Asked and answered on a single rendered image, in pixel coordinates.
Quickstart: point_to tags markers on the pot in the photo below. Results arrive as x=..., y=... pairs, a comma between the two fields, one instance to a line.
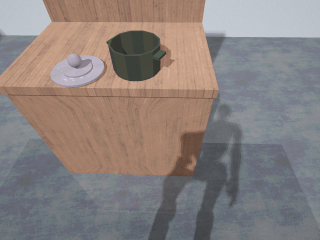
x=136, y=55

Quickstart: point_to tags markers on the knob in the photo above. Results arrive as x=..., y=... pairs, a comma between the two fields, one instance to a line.
x=74, y=60

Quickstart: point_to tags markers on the table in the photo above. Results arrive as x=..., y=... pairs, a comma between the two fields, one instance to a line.
x=112, y=125

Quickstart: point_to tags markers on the lid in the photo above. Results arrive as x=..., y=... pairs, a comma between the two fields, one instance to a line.
x=90, y=70

